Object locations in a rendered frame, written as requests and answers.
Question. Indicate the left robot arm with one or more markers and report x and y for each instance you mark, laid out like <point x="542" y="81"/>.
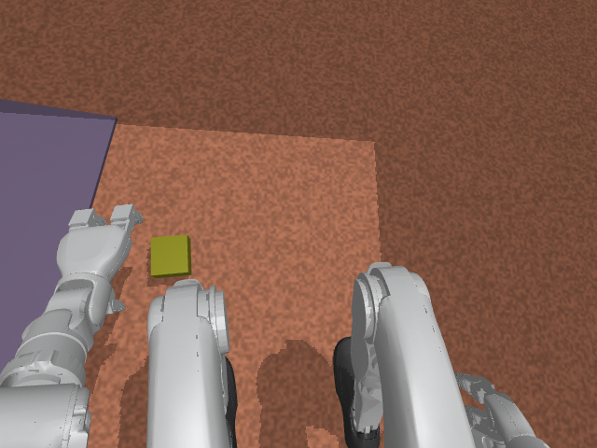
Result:
<point x="43" y="401"/>

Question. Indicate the right robot foot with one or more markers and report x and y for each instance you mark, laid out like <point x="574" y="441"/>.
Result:
<point x="344" y="383"/>

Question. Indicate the left robot hand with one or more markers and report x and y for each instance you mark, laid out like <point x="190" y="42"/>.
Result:
<point x="92" y="246"/>

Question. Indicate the right robot hand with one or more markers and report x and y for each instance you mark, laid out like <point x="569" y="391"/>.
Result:
<point x="502" y="421"/>

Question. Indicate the small box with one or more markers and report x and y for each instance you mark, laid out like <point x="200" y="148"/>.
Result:
<point x="170" y="256"/>

